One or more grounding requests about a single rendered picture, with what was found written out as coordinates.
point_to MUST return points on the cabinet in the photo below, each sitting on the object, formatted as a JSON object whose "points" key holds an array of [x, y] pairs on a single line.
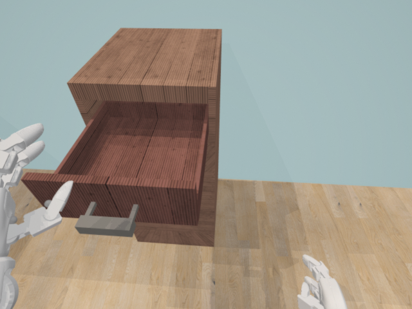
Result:
{"points": [[175, 65]]}

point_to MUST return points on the drawer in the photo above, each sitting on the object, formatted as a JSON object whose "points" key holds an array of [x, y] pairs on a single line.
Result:
{"points": [[147, 153]]}

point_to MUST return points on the robot left hand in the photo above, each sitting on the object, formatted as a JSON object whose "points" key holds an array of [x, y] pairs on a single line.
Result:
{"points": [[17, 151]]}

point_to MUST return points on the left robot forearm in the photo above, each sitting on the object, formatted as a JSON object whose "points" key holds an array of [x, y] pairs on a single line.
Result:
{"points": [[9, 289]]}

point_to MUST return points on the robot right hand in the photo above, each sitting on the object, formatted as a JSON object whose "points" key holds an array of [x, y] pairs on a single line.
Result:
{"points": [[327, 292]]}

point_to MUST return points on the handle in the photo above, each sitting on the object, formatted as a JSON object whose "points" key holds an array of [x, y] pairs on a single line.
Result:
{"points": [[107, 226]]}

